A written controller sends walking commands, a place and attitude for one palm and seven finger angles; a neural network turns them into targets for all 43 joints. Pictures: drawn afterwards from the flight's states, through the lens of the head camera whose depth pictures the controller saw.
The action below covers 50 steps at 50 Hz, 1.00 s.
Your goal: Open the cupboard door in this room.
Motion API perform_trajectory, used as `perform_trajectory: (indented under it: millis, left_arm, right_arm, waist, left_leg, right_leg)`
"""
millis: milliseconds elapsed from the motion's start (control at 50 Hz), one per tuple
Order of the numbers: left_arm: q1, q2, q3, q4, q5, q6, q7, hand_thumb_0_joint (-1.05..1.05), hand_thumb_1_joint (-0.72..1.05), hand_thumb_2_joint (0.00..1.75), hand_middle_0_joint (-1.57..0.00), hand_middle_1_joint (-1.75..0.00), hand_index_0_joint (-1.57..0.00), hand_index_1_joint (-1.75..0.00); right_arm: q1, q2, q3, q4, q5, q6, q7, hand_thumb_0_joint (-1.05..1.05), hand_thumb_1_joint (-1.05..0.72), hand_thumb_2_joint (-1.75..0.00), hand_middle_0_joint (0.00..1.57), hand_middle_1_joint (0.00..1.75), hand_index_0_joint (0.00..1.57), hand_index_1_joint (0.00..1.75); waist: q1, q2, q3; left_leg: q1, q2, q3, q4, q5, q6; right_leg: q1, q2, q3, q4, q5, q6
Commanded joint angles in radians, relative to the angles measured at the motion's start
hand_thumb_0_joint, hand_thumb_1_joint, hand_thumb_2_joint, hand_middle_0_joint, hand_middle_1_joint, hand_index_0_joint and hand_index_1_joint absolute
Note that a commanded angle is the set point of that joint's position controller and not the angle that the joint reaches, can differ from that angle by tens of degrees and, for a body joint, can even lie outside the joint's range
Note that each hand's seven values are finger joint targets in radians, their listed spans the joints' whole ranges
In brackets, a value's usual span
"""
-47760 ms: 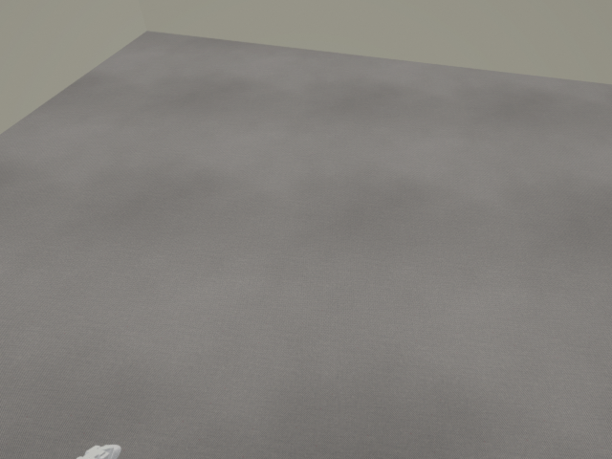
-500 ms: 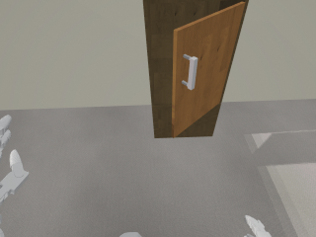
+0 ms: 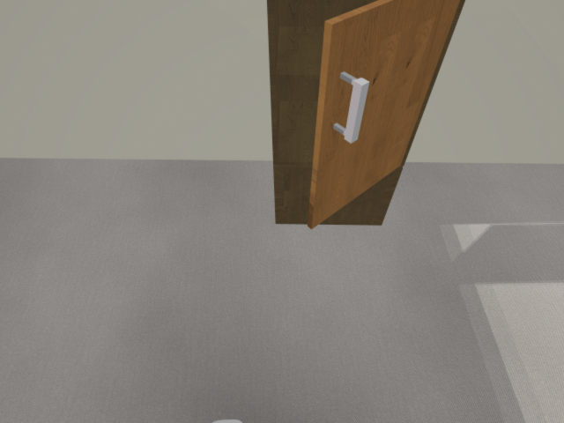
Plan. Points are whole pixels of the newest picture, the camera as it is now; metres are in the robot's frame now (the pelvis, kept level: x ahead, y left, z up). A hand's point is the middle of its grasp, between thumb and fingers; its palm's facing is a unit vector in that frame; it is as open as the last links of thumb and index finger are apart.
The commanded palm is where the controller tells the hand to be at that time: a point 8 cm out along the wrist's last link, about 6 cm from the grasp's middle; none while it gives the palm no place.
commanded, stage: let the arm hang, fingers relaxed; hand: left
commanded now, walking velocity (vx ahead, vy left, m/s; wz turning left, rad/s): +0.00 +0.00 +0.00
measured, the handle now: (348, 108) +0.69 -0.11 +0.05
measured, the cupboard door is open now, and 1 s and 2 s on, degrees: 41 41 41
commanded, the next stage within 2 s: look to check the result in 0.74 s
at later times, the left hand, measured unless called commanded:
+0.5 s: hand out of the picture +0.03 +0.19 -0.16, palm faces -0.01 -0.98 -0.19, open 7.3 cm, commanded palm none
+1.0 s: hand out of the picture +0.01 +0.20 -0.16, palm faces -0.01 -0.98 -0.19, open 7.4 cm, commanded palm none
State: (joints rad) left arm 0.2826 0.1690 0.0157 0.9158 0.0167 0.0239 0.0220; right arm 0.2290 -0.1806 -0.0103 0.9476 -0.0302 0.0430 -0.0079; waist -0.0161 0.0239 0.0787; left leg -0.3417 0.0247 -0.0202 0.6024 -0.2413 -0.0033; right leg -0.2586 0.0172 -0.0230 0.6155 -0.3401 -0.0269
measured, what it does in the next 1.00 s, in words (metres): stands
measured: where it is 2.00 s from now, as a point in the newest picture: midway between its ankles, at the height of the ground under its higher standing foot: outside the picture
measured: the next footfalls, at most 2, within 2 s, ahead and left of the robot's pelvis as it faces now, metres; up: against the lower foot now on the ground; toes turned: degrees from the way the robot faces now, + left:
none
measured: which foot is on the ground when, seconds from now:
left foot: down 0.00-1.00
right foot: down 0.00-1.00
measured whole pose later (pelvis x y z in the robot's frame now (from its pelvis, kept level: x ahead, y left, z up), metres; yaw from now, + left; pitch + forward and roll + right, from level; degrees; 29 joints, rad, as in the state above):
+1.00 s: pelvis +0.02 +0.03 +0.02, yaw -2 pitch -1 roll +0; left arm 0.28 0.14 0.00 1.16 0.01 0.00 0.03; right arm 0.25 -0.14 -0.01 1.14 -0.02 0.00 -0.03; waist -0.01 0.01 0.06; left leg -0.19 -0.01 0.03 0.41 -0.19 0.02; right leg -0.12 -0.02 0.02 0.41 -0.26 0.02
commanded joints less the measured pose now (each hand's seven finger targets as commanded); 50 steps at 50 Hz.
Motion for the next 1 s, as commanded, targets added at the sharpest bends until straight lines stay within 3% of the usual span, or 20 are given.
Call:
perform_trajectory:
  millis: [0, 40, 120, 200, 500, 720, 840, 980]
  left_arm:
    - [-0.013, 0.127, 0.024, 0.02, -0.012, -0.038, 0.011, 0.0, 0.9, 0.9, -0.2, -0.3, -0.2, -0.3]
    - [-0.004, 0.122, 0.018, 0.078, -0.014, -0.03, 0.008, 0.0, 0.9, 0.9, -0.2, -0.3, -0.2, -0.3]
    - [0.022, 0.112, 0.009, 0.157, -0.015, -0.031, 0.008, 0.0, 0.9, 0.9, -0.2, -0.3, -0.2, -0.3]
    - [0.039, 0.099, 0.006, 0.199, -0.016, -0.034, 0.011, 0.0, 0.9, 0.9, -0.2, -0.3, -0.2, -0.3]
    - [0.049, 0.065, 0.009, 0.228, -0.011, -0.033, 0.017, 0.0, 0.9, 0.9, -0.2, -0.3, -0.2, -0.3]
    - [0.059, 0.076, 0.011, 0.221, -0.009, -0.039, 0.016, 0.0, 0.9, 0.9, -0.2, -0.3, -0.2, -0.3]
    - [0.055, 0.079, 0.008, 0.225, -0.009, -0.038, 0.016, 0.0, 0.9, 0.9, -0.2, -0.3, -0.2, -0.3]
    - [0.061, 0.082, 0.009, 0.224, -0.01, -0.043, 0.017, 0.0, 0.9, 0.9, -0.2, -0.3, -0.2, -0.3]
  right_arm:
    - [0.045, -0.072, -0.015, 0.031, 0.007, -0.035, -0.017, 0.0, -0.9, -0.9, 0.2, 0.3, 0.2, 0.3]
    - [0.042, -0.07, -0.013, 0.063, 0.011, -0.03, -0.022, 0.0, -0.9, -0.9, 0.2, 0.3, 0.2, 0.3]
    - [0.09, -0.072, -0.012, 0.123, 0.012, -0.031, -0.024, 0.0, -0.9, -0.9, 0.2, 0.3, 0.2, 0.3]
    - [0.111, -0.064, -0.008, 0.158, 0.012, -0.039, -0.027, 0.0, -0.9, -0.9, 0.2, 0.3, 0.2, 0.3]
    - [0.111, -0.041, -0.006, 0.187, 0.009, -0.046, -0.03, 0.0, -0.9, -0.9, 0.2, 0.3, 0.2, 0.3]
    - [0.102, -0.059, -0.01, 0.172, 0.013, -0.049, -0.029, 0.0, -0.9, -0.9, 0.2, 0.3, 0.2, 0.3]
    - [0.093, -0.062, -0.012, 0.174, 0.011, -0.046, -0.027, 0.0, -0.9, -0.9, 0.2, 0.3, 0.2, 0.3]
    - [0.085, -0.068, -0.014, 0.173, 0.012, -0.05, -0.028, 0.0, -0.9, -0.9, 0.2, 0.3, 0.2, 0.3]
  waist:
    - [-0.005, 0.076, -0.135]
    - [0.003, 0.032, -0.055]
    - [0.005, -0.03, -0.038]
    - [0.006, -0.023, -0.051]
    - [0.009, -0.013, 0.028]
    - [0.009, -0.024, -0.006]
    - [0.004, -0.023, 0.01]
    - [0.005, -0.022, -0.023]
  left_leg:
    - [0.185, 0.055, -0.028, -0.147, 0.193, 0.018]
    - [0.145, 0.057, -0.038, -0.18, 0.136, 0.021]
    - [0.164, 0.055, -0.034, -0.222, 0.104, 0.022]
    - [0.172, 0.06, -0.034, -0.242, 0.134, 0.025]
    - [0.148, 0.06, -0.035, -0.273, 0.114, 0.028]
    - [0.18, 0.06, -0.036, -0.267, 0.141, 0.033]
    - [0.176, 0.059, -0.034, -0.272, 0.111, 0.029]
    - [0.199, 0.061, -0.033, -0.259, 0.169, 0.032]
  right_leg:
    - [0.03, -0.116, 0.12, -0.212, 0.263, -0.021]
    - [0.026, -0.105, 0.11, -0.257, 0.18, -0.013]
    - [0.038, -0.102, 0.103, -0.297, 0.11, -0.015]
    - [0.072, -0.102, 0.094, -0.286, 0.155, -0.01]
    - [0.049, -0.103, 0.086, -0.276, 0.155, 0.002]
    - [0.062, -0.106, 0.087, -0.282, 0.177, 0.004]
    - [0.048, -0.105, 0.093, -0.287, 0.157, 0.005]
    - [0.069, -0.11, 0.091, -0.286, 0.202, 0.006]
